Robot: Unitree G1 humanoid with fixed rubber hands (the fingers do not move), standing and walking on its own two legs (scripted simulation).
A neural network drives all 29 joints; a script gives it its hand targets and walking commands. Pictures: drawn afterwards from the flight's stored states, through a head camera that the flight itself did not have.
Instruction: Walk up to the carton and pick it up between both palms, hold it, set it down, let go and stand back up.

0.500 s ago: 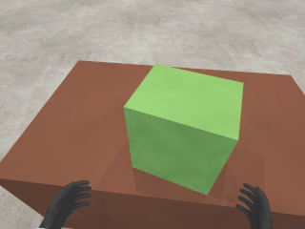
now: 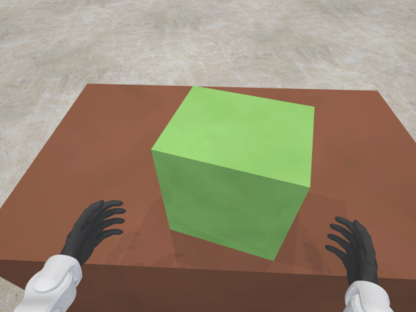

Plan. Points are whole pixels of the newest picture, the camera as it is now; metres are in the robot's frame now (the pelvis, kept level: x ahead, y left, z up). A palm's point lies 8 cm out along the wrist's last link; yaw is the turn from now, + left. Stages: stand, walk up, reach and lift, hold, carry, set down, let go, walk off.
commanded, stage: reach and lift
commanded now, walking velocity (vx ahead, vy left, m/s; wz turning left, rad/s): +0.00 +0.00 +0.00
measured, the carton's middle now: (234, 174) +0.43 -0.03 +0.01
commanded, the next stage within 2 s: none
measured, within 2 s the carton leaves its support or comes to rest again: neither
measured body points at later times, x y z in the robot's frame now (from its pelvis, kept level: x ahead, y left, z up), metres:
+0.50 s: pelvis -0.02 +0.00 +0.00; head -0.01 +0.02 +0.45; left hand +0.35 +0.24 +0.10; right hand +0.28 -0.24 +0.08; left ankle -0.06 +0.12 -0.74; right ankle +0.02 -0.18 -0.74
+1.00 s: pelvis -0.02 -0.01 +0.00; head +0.00 +0.00 +0.45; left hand +0.41 +0.21 +0.12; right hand +0.33 -0.25 +0.11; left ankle -0.06 +0.12 -0.74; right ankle +0.02 -0.18 -0.74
